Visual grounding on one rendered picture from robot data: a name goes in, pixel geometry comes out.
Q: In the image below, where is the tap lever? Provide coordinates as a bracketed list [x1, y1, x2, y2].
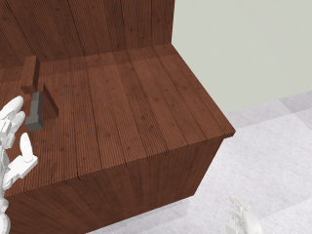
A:
[24, 92, 44, 132]

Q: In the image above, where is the left robot hand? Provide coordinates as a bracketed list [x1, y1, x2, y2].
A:
[0, 96, 38, 198]

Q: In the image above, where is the robot left forearm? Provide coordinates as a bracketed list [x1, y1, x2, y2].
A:
[0, 197, 11, 234]

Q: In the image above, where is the counter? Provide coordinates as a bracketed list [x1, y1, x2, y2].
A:
[0, 0, 236, 234]

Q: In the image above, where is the right robot hand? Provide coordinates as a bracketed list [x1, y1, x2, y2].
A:
[225, 194, 264, 234]

